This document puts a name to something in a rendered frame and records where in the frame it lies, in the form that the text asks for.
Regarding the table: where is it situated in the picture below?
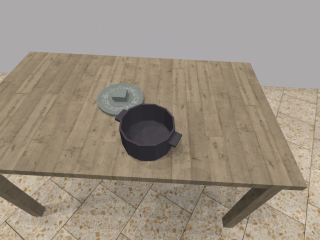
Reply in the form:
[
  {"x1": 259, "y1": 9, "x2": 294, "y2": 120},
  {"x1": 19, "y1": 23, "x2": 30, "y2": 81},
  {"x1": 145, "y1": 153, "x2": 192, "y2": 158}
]
[{"x1": 0, "y1": 51, "x2": 308, "y2": 228}]

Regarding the knob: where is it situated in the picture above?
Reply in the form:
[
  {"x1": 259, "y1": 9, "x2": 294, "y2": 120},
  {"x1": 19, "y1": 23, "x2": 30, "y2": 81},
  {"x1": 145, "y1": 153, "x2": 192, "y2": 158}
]
[{"x1": 112, "y1": 88, "x2": 128, "y2": 101}]

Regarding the pot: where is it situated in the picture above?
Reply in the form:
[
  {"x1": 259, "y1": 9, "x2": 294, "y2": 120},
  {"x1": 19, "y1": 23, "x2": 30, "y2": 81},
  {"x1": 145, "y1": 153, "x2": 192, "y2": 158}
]
[{"x1": 115, "y1": 103, "x2": 182, "y2": 161}]

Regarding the lid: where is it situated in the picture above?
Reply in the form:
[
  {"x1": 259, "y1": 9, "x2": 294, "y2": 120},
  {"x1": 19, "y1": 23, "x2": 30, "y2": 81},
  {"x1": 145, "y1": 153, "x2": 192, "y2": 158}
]
[{"x1": 97, "y1": 83, "x2": 144, "y2": 116}]

